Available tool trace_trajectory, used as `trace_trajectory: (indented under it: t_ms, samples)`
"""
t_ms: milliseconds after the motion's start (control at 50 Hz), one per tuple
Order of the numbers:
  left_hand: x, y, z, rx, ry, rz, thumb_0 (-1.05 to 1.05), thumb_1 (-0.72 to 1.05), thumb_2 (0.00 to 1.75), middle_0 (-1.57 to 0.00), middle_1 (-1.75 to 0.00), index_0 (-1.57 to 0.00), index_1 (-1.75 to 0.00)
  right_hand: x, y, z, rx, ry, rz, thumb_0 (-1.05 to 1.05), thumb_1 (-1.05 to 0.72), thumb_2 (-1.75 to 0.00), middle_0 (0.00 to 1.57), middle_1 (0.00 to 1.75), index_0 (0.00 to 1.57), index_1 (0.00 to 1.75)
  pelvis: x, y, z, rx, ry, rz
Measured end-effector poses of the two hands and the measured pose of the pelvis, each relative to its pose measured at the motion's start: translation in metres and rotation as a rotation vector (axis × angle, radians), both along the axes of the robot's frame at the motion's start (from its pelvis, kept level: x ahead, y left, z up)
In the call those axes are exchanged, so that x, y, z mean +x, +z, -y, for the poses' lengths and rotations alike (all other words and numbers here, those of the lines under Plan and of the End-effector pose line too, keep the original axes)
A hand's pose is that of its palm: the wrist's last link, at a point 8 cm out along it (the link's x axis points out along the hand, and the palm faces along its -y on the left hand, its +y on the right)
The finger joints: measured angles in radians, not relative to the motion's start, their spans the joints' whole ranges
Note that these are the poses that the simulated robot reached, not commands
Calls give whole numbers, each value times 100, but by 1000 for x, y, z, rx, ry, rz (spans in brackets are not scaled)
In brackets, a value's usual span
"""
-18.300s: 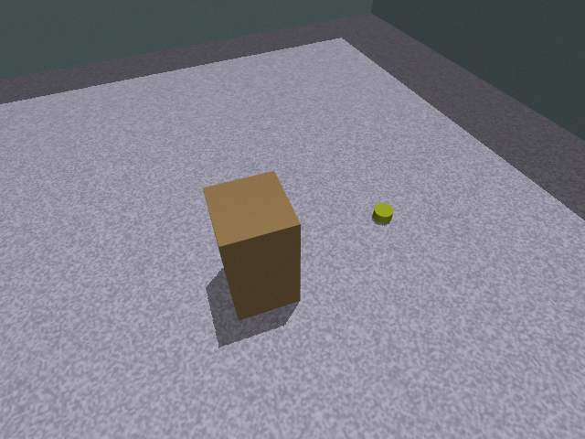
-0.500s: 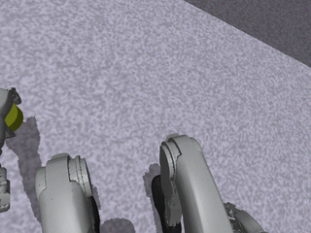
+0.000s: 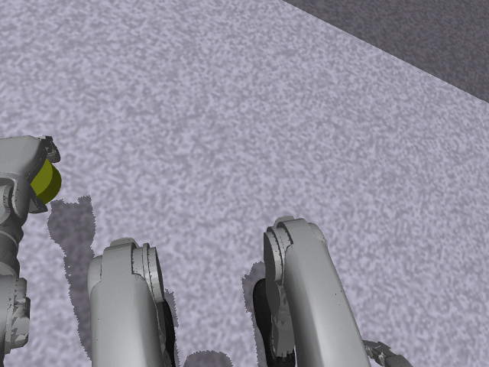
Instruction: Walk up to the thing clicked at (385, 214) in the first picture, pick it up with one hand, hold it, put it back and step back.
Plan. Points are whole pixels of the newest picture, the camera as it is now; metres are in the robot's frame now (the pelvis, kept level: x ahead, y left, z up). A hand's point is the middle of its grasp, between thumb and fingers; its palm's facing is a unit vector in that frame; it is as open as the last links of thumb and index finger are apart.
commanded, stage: lift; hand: left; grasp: from above
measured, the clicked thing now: (28, 179) +0.44 +0.33 -0.16
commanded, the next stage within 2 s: hold in 1.44 s
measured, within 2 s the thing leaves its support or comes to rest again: neither
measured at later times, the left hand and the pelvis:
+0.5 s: hand out of the picture +0.37 +0.31 +0.03, palm faces -0.41 -0.11 -0.91, open 10.2 cm; pelvis +0.00 +0.00 +0.12, yaw +3 degrees
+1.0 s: hand out of the picture +0.33 +0.29 +0.23, palm faces -0.44 -0.13 -0.89, open 10.2 cm; pelvis +0.03 +0.01 +0.30, yaw +6 degrees
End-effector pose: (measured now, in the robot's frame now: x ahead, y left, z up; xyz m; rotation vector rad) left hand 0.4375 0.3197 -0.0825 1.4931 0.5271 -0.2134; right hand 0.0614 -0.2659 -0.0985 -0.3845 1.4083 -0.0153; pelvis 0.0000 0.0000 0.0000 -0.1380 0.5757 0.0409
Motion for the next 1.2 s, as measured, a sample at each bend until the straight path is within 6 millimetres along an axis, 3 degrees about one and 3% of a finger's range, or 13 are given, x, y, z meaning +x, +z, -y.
trace_trajectory:
  t_ms: [300,600,860,1000,1200]
  samples:
    - [-35,92,0,-13,-22,15,0,-7,57,-49,-73,-66,-72,45,54,1,-4,-18,135,0,-92,-90,20,30,20,29,-3,62,-1,20,20,-7]
    - [-75,215,12,-36,1,50,0,-7,60,-47,-76,-63,-76,89,152,-18,13,-42,284,0,-92,-90,20,30,20,29,2,162,-4,44,45,68]
    - [-97,331,21,-34,22,27,0,-6,58,-46,-76,-63,-76,99,255,-30,35,-82,371,0,-92,-90,21,30,20,30,19,264,-7,82,58,196]
    - [-100,369,31,-39,16,12,0,-5,57,-46,-75,-63,-75,100,296,-26,31,-101,399,1,-91,-90,21,30,20,30,31,304,-7,98,60,254]
    - [-88,411,45,-30,23,27,0,-6,57,-47,-75,-63,-75,103,335,-19,32,-122,391,1,-91,-90,21,30,20,30,47,347,-4,122,57,322]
